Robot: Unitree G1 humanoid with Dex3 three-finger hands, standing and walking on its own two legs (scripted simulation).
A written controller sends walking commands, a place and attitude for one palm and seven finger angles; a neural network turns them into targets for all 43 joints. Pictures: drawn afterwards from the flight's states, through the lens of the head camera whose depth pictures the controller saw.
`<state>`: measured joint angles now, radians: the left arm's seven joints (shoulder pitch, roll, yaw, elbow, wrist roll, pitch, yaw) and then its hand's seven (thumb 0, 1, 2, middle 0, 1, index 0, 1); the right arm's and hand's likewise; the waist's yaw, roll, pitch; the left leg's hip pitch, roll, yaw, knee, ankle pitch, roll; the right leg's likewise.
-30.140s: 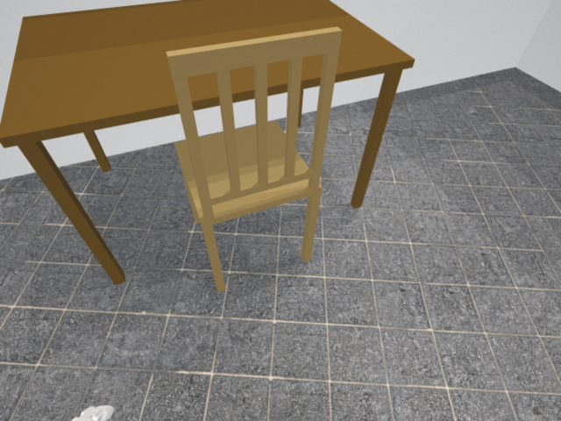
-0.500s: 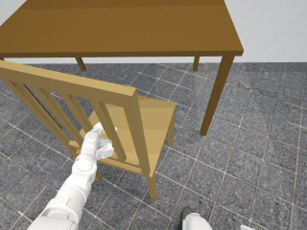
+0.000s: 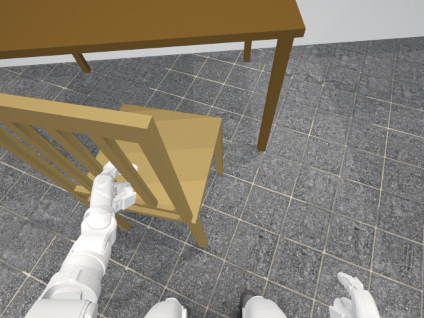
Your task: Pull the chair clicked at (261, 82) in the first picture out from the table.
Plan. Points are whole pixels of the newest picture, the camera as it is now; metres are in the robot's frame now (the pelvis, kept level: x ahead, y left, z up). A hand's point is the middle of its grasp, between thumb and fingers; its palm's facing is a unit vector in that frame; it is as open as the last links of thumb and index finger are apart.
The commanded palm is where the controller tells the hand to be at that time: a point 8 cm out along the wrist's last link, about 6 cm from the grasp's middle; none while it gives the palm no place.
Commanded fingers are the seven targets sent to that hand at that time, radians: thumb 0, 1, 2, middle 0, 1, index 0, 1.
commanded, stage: step backward, pulling the chair out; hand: left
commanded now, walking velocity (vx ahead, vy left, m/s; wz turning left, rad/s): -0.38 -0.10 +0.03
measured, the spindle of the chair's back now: (97, 170) +0.42 +0.26 -0.06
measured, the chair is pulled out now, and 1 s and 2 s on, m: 0.26 0.49 0.59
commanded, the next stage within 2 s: stop walking, hand still on the chair in 0.88 s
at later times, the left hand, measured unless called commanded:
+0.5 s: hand (130, 252) +0.24 +0.16 -0.06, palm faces +0.02 -0.93 -0.37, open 5.6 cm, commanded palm +0.22 +0.21 -0.06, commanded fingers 0.00 0.90 0.90 -0.50 -1.45 -0.50 -1.45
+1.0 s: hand out of the picture +0.13 +0.15 -0.06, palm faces +0.04 -0.93 -0.35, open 5.4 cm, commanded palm +0.10 +0.20 -0.04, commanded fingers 0.00 0.90 0.90 -0.50 -1.45 -0.50 -1.45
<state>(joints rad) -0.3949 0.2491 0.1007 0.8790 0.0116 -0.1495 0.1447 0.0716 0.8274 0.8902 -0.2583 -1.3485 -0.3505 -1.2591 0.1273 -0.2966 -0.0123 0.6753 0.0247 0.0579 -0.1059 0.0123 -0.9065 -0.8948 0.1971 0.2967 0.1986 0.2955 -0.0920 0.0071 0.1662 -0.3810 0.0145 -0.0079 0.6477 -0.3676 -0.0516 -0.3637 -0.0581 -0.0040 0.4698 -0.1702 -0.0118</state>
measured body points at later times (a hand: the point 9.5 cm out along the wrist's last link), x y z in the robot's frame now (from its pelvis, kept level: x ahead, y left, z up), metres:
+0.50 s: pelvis -0.10 +0.00 +0.00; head -0.03 -0.05 +0.44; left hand +0.23 +0.21 -0.04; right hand +0.01 -0.25 -0.15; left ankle -0.14 +0.15 -0.68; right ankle -0.03 -0.09 -0.74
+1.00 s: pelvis -0.22 -0.02 +0.00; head -0.14 -0.06 +0.44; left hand +0.12 +0.20 -0.03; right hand -0.11 -0.26 -0.16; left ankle -0.24 +0.14 -0.69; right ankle -0.15 -0.10 -0.74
